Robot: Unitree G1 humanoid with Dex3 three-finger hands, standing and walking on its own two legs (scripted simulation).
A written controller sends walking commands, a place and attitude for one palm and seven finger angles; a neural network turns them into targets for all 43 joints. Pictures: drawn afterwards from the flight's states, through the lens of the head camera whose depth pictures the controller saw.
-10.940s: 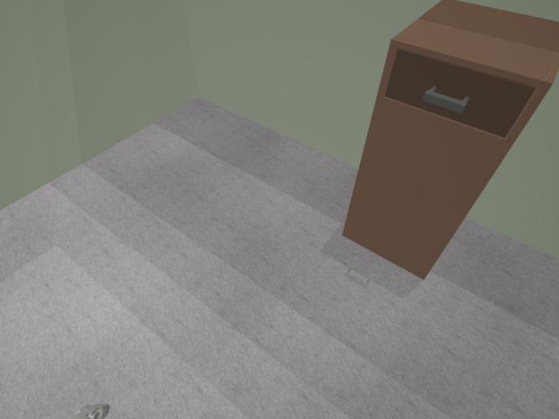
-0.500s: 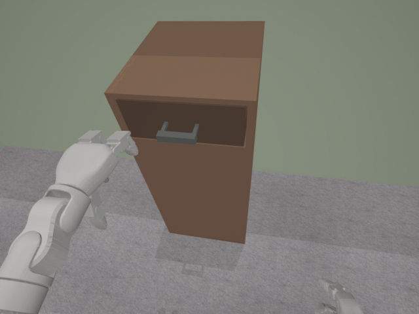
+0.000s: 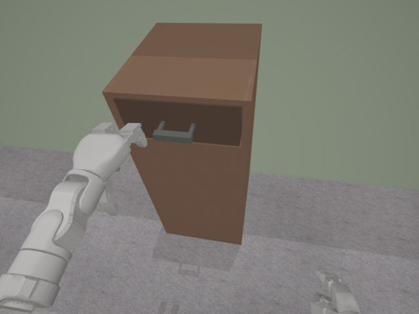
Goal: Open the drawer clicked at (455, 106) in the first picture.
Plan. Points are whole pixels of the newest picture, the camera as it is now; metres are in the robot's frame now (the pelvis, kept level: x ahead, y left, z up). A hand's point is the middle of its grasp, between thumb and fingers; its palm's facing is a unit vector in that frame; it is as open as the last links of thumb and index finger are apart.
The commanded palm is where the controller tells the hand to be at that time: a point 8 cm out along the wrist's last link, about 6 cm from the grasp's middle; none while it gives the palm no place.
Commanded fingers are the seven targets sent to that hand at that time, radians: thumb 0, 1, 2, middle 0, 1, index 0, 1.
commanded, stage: move the hooked fingers above the handle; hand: left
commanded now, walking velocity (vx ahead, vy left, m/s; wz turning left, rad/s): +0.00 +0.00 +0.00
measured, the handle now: (175, 131) +0.55 +0.17 +0.01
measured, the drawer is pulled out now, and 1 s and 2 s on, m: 0.00 0.00 0.00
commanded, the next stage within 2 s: none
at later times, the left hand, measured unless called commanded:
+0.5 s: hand (144, 147) +0.41 +0.20 +0.09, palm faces +0.02 -0.06 -1.00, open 13.8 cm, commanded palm +0.39 +0.21 +0.15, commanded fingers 0.00 -0.50 0.30 -0.30 -1.20 -0.30 -1.20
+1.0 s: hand (161, 133) +0.47 +0.18 +0.08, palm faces -0.02 -0.03 -1.00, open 13.8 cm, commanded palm +0.45 +0.18 +0.13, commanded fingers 0.00 -0.50 0.30 -0.30 -1.20 -0.30 -1.20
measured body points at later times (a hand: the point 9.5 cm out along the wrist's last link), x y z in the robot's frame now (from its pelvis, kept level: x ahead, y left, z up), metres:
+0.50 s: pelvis +0.02 +0.00 -0.01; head +0.05 -0.04 +0.44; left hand +0.40 +0.20 +0.14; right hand +0.15 -0.25 -0.14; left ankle +0.03 +0.11 -0.74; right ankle -0.01 -0.10 -0.74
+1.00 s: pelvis +0.03 -0.01 -0.01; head +0.07 -0.03 +0.44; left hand +0.46 +0.18 +0.13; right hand +0.12 -0.27 -0.15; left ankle +0.03 +0.11 -0.74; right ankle -0.01 -0.10 -0.74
